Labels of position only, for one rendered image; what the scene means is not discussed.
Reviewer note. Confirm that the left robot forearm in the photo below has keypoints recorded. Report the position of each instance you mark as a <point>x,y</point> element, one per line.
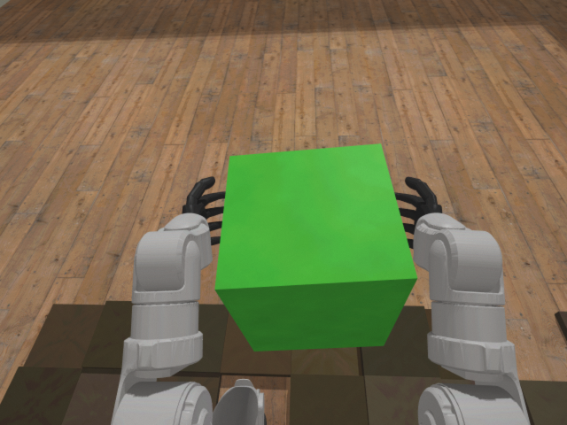
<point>166,289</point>

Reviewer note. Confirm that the robot left upper arm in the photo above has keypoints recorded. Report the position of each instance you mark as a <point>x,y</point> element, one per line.
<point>165,403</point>

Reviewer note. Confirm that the robot left thigh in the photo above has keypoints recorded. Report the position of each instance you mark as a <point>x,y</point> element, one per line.
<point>240,405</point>

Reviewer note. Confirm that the robot right upper arm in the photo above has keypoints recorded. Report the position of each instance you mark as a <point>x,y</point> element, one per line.
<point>468,404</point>

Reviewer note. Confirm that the left robot hand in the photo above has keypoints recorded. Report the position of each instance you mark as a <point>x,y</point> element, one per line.
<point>196,204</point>

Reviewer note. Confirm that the carton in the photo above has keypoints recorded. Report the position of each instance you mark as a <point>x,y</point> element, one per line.
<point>313,253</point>

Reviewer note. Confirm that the right robot hand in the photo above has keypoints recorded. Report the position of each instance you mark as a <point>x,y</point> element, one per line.
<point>425,204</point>

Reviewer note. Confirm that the right robot forearm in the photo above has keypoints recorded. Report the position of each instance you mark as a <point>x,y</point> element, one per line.
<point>468,336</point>

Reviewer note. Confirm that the left robot shin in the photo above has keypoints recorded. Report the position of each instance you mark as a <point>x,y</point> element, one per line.
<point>243,382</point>

